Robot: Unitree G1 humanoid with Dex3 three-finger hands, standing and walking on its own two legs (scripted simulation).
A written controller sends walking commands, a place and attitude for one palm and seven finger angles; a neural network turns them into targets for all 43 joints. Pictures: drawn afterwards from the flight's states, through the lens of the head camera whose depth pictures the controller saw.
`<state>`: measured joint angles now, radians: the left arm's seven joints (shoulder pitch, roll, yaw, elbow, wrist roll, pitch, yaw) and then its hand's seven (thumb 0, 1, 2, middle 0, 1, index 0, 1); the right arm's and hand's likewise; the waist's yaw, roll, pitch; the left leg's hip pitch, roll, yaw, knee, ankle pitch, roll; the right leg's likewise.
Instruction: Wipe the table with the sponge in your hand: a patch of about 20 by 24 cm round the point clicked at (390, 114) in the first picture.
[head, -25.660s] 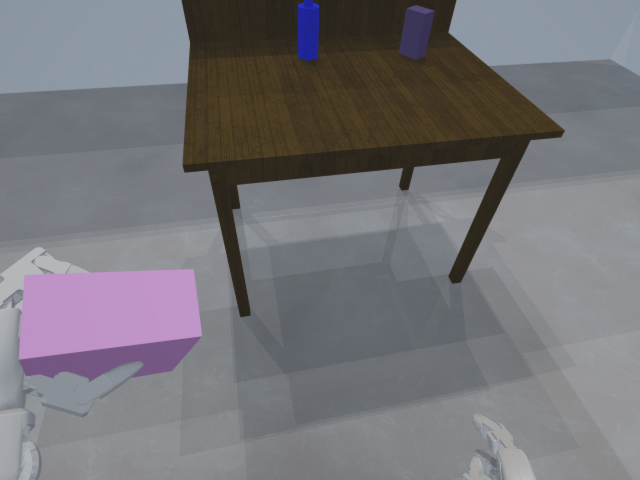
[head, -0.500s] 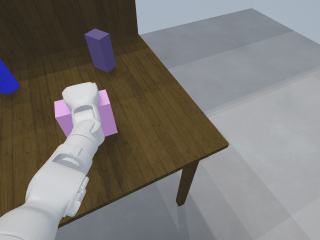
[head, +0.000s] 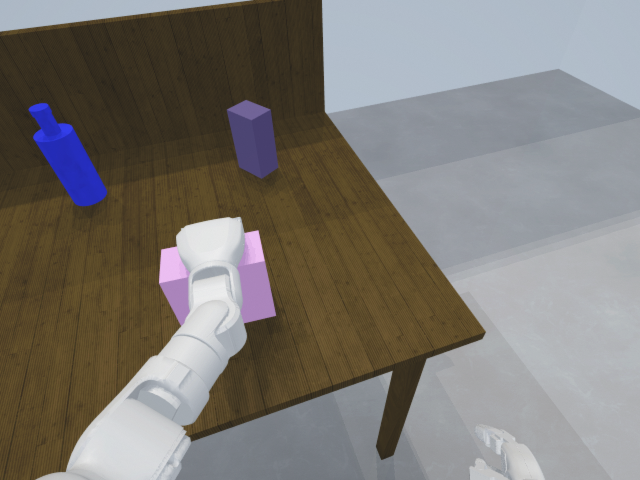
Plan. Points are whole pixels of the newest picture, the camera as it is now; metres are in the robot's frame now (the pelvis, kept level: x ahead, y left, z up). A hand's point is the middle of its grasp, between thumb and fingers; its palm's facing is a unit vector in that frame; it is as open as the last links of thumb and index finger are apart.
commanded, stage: wipe back along the third lane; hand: left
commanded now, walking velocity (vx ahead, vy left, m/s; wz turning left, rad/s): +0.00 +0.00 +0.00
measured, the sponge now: (224, 293) +0.38 +0.18 +0.00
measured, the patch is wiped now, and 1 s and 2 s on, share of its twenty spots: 0.95 0.95 0.95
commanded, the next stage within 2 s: slide back across to the middle lane in 1.22 s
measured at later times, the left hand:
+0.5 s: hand (231, 294) +0.34 +0.15 +0.05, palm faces -0.01 -0.03 -1.00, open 10.1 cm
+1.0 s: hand (234, 316) +0.31 +0.14 +0.05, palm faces +0.02 -0.06 -1.00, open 10.1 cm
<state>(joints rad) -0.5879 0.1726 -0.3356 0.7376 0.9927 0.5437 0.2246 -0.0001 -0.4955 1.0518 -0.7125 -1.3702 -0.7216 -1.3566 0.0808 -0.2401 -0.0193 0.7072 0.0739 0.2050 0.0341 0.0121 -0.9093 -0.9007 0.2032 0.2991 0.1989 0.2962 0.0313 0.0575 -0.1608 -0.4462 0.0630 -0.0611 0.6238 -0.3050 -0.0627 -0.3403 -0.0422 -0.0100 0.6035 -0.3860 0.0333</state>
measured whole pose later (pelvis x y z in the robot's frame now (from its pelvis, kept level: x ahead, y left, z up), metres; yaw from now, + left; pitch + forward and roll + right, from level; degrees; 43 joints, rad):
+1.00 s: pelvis -0.02 -0.02 +0.00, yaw -1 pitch +1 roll +0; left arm -0.31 0.17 -0.41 0.44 1.00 0.57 0.21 0.01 -0.48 1.05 -0.70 -1.38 -0.71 -1.36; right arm 0.06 -0.25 -0.01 0.69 0.10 0.18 0.06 0.02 -0.91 -0.90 0.20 0.30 0.20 0.30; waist 0.06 0.08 -0.14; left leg -0.34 0.08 -0.05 0.60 -0.28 -0.07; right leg -0.28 -0.03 0.00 0.64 -0.39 0.01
